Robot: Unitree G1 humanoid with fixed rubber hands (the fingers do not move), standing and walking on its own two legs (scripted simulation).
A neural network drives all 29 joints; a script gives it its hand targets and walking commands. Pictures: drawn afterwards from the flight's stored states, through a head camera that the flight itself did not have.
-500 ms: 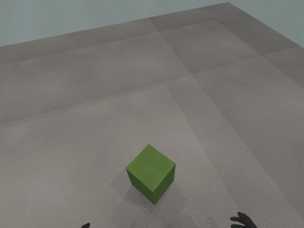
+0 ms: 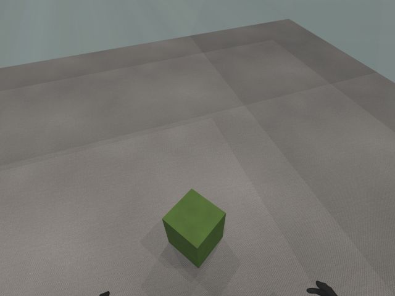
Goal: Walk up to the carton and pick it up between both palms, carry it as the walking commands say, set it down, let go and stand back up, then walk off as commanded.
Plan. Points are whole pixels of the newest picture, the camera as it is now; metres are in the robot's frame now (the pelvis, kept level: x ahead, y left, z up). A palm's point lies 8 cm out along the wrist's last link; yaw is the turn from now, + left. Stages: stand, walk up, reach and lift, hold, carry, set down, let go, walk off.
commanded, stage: walk up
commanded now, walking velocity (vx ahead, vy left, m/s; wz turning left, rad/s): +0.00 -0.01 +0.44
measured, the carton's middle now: (195, 228) +0.52 +0.05 -0.63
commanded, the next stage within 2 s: none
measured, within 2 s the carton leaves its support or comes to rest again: neither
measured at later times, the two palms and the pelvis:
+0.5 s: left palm out of the picture +0.08 +0.27 -0.12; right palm out of the picture +0.06 -0.22 -0.10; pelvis +0.00 +0.03 +0.00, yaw -5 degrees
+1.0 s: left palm out of the picture +0.14 +0.36 -0.11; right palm out of the picture +0.10 -0.18 -0.12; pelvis +0.02 +0.09 -0.01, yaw -10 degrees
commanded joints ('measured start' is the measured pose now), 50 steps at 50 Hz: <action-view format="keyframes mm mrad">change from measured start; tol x64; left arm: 1 57 56 16 -67 -19 -1 6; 50 -3 88 46 -79 41 35 48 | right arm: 1 -33 -181 -64 -19 -26 -16 3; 50 157 -248 -95 46 -10 -17 42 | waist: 1 27 248 11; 50 -80 285 -91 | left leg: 1 -21 236 -244 -301 74 116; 11 -139 -60 -33 221 -291 -27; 25 327 236 -7 -175 822 136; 32 -444 -51 -70 493 -292 18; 50 263 350 -424 -368 176 114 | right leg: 1 -86 26 -50 19 -63 12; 26 -273 25 -50 118 -173 24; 31 245 -285 425 -191 667 -148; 35 75 -327 585 -445 -225 -183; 42 256 -324 455 -139 937 -195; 50 -438 19 23 494 -285 17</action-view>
